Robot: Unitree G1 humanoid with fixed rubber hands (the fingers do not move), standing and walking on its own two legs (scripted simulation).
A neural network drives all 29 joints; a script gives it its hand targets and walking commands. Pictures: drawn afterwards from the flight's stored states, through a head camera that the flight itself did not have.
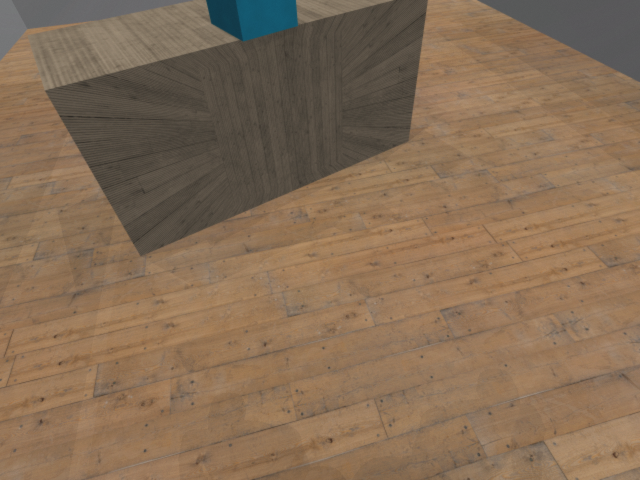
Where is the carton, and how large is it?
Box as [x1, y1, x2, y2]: [206, 0, 297, 40]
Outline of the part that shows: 206,0 211,23 241,40 246,40 297,25 295,0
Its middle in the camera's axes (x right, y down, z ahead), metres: -0.26 -0.95 +1.42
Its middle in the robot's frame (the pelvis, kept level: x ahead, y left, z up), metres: +1.73 +0.24 +0.11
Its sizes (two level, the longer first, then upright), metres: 0.274 0.238 0.244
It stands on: a pedestal, 0.76 m high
